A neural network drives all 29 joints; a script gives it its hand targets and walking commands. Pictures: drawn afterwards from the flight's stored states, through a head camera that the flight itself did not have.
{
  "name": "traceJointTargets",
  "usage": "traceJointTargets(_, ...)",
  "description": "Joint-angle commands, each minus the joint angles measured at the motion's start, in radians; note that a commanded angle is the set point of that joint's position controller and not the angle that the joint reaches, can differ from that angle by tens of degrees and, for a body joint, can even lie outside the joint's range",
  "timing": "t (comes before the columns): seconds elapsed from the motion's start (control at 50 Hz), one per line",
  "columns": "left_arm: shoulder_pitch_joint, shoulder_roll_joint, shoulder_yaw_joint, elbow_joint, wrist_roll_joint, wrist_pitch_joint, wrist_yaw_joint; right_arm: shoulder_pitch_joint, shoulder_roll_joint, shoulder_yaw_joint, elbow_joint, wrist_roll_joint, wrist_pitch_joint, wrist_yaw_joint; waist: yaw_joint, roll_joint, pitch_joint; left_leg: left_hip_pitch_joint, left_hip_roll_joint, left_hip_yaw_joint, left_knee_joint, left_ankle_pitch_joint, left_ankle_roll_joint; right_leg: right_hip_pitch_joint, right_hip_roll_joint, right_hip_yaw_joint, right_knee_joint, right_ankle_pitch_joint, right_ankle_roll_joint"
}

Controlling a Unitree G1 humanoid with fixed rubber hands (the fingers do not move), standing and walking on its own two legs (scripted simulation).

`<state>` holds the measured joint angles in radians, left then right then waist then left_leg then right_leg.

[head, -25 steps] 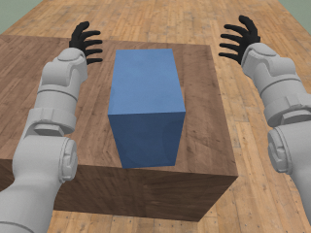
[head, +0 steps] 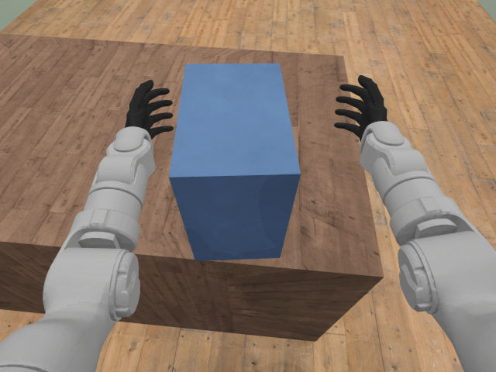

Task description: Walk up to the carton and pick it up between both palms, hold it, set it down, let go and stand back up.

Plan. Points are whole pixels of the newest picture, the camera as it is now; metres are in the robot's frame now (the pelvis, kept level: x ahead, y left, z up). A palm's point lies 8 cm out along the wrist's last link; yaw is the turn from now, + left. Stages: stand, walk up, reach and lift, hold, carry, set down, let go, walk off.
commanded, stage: reach and lift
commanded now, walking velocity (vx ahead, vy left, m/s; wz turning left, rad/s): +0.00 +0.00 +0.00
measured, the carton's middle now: (235, 166) +0.45 +0.10 +0.03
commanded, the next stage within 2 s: none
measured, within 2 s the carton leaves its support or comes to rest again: neither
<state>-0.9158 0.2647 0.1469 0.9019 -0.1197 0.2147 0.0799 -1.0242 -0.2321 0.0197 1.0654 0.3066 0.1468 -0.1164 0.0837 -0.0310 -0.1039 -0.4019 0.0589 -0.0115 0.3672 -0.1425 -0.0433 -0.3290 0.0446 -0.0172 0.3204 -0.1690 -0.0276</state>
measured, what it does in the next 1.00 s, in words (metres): stands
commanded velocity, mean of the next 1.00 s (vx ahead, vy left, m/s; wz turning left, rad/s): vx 0.00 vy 0.00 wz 0.00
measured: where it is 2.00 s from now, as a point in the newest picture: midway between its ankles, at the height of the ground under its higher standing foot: outside the picture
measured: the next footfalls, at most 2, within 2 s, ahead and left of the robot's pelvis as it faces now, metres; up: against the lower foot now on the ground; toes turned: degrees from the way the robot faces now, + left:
none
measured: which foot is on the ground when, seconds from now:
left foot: down 0.00-1.00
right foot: down 0.00-1.00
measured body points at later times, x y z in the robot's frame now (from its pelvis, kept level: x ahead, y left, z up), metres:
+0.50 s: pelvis +0.00 +0.01 -0.01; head +0.05 +0.02 +0.44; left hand +0.44 +0.23 +0.09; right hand +0.47 -0.11 +0.10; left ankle +0.01 +0.14 -0.74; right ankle -0.02 -0.10 -0.74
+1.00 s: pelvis +0.00 +0.02 +0.00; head +0.04 +0.04 +0.45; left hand +0.42 +0.21 +0.09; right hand +0.44 -0.05 +0.09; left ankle +0.01 +0.14 -0.74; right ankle -0.02 -0.10 -0.74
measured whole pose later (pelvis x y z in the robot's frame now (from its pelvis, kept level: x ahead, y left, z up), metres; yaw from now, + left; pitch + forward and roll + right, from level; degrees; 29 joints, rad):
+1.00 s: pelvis +0.00 +0.02 +0.00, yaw +0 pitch +8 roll -1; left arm -0.82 -0.06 0.55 0.90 0.38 -0.05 0.07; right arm -0.85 0.14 -0.56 1.00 -0.39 -0.14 -0.05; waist 0.07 -0.05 -0.07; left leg -0.35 0.03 0.01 0.34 -0.14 -0.02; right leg -0.27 0.01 -0.02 0.30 -0.17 0.00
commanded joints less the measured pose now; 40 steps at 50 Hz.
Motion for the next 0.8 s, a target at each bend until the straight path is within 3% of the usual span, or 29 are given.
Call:
traceJointTargets(0.0,-0.455,0.1,0.019,-0.118,0.031,-0.138,0.003,-0.42,-0.147,-0.069,-0.139,-0.049,-0.111,-0.009,-0.013,0.072,-0.65,0.276,-0.056,0.062,0.067,0.42,-0.034,0.196,-0.008,-0.006,0.034,0.428,0.071)
traceJointTargets(0.1,-0.423,0.074,0.033,-0.041,0.058,-0.207,0.003,-0.381,-0.127,-0.041,-0.055,-0.042,-0.154,0.01,0.009,0.065,-0.586,0.267,-0.052,0.061,0.082,0.447,-0.034,0.161,-0.008,-0.006,0.041,0.413,0.065)
traceJointTargets(0.14,-0.435,0.065,0.029,-0.033,0.053,-0.24,0.004,-0.395,-0.128,-0.037,-0.081,-0.037,-0.186,0.016,0.015,0.065,-0.626,0.254,-0.053,0.064,0.093,0.449,-0.035,0.147,-0.009,-0.007,0.049,0.407,0.066)
traceJointTargets(0.2,-0.453,0.063,0.029,0.015,0.048,-0.279,0.016,-0.422,-0.13,-0.04,-0.079,-0.047,-0.214,0.02,0.015,0.048,-0.638,0.227,-0.052,0.065,0.106,0.427,-0.029,0.121,-0.007,-0.003,0.059,0.384,0.066)
traceJointTargets(0.24,-0.461,0.034,0.004,0.039,0.043,-0.304,0.021,-0.404,-0.121,-0.04,-0.035,-0.047,-0.224,0.031,0.001,0.069,-0.639,0.235,-0.047,0.06,0.116,0.425,-0.036,0.08,-0.01,-0.006,0.059,0.357,0.058)
traceJointTargets(0.32,-0.48,0.038,-0.002,0.068,0.019,-0.348,0.033,-0.426,-0.131,-0.028,-0.035,-0.036,-0.252,0.039,0.014,0.051,-0.71,0.219,-0.045,0.063,0.134,0.423,-0.032,0.055,-0.01,-0.001,0.072,0.344,0.056)
traceJointTargets(0.4,-0.469,0.017,0.005,0.081,0.021,-0.368,0.036,-0.427,-0.117,-0.003,-0.015,-0.02,-0.258,0.045,0.017,0.029,-0.732,0.214,-0.045,0.061,0.149,0.461,-0.029,0.068,-0.006,0.001,0.091,0.401,0.06)
traceJointTargets(0.48,-0.459,0.001,0.018,0.093,0.048,-0.379,0.029,-0.414,-0.122,-0.02,0.002,-0.03,-0.28,0.046,0.01,0.045,-0.725,0.209,-0.045,0.059,0.156,0.495,-0.04,0.074,-0.006,-0.002,0.097,0.443,0.061)
traceJointTargets(0.54,-0.469,-0.027,0.021,0.091,0.053,-0.372,0.027,-0.426,-0.089,-0.031,0.011,-0.049,-0.268,0.047,0.011,0.021,-0.683,0.215,-0.041,0.061,0.137,0.451,-0.03,0.046,-0.005,-0.007,0.078,0.369,0.058)
traceJointTargets(0.58,-0.485,-0.047,0.024,0.064,0.064,-0.377,0.033,-0.429,-0.074,-0.053,-0.009,-0.068,-0.273,0.05,0.011,0.041,-0.712,0.222,-0.043,0.063,0.141,0.459,-0.035,0.036,-0.005,-0.009,0.076,0.364,0.054)
traceJointTargets(0.64,-0.474,-0.093,0.049,0.085,0.108,-0.364,0.028,-0.426,-0.03,-0.096,-0.007,-0.125,-0.265,0.051,-0.002,0.026,-0.679,0.246,-0.043,0.065,0.14,0.468,-0.031,0.042,-0.007,-0.009,0.059,0.364,0.054)
traceJointTargets(0.7,-0.479,-0.182,0.112,0.047,0.184,-0.364,0.006,-0.408,0.08,-0.17,-0.033,-0.23,-0.268,0.063,-0.002,0.007,-0.66,0.252,-0.048,0.076,0.112,0.461,-0.024,0.09,-0.015,-0.013,0.048,0.374,0.062)
traceJointTargets(0.74,-0.486,-0.318,0.163,0.028,0.288,-0.366,-0.039,-0.41,0.262,-0.221,-0.072,-0.356,-0.279,0.093,0.002,-0.002,-0.636,0.244,-0.056,0.094,0.076,0.455,-0.015,0.173,-0.029,-0.016,0.041,0.421,0.071)
traceJointTargets(0.78,-0.461,-0.564,0.164,0.035,0.405,-0.353,-0.106,-0.398,0.547,-0.264,-0.097,-0.534,-0.294,0.151,-0.006,0.008,-0.578,0.262,-0.058,0.11,0.026,0.4,-0.012,0.238,-0.038,-0.03,0.019,0.402,0.074)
